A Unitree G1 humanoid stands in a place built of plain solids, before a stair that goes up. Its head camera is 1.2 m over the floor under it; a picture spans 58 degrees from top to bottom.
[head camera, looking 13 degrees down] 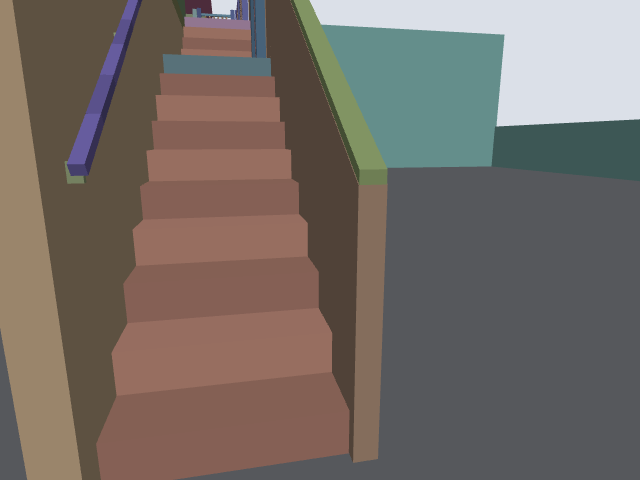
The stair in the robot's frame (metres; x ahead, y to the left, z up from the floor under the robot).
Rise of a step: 0.19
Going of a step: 0.29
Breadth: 0.90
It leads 12 degrees to the left of straight ahead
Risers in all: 10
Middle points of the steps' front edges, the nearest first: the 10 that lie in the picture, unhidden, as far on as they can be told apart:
1.38 0.33 0.19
1.66 0.39 0.38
1.95 0.45 0.57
2.24 0.51 0.76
2.52 0.57 0.95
2.81 0.63 1.14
3.09 0.69 1.33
3.38 0.75 1.52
3.66 0.81 1.71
3.95 0.87 1.90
